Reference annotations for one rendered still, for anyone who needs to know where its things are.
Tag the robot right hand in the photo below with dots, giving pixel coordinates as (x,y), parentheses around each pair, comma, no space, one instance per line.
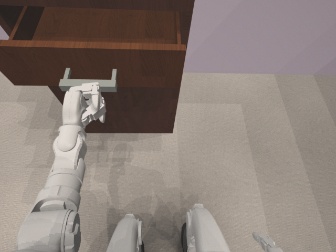
(267,244)

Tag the cabinet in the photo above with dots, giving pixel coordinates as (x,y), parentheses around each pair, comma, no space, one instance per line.
(130,109)

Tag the robot left forearm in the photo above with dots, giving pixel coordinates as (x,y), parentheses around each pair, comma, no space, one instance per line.
(65,178)

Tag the left robot upper arm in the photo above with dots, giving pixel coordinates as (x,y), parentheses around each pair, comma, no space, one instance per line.
(50,231)

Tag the handle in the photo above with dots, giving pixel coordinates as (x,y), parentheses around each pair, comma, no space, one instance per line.
(105,85)

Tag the robot left thigh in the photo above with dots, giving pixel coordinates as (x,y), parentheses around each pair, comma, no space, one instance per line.
(127,236)

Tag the robot left hand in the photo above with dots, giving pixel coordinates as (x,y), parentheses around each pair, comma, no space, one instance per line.
(74,105)

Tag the right robot shin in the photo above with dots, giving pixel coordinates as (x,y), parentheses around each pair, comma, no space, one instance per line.
(191,240)

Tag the drawer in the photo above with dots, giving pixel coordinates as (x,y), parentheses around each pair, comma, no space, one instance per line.
(144,46)

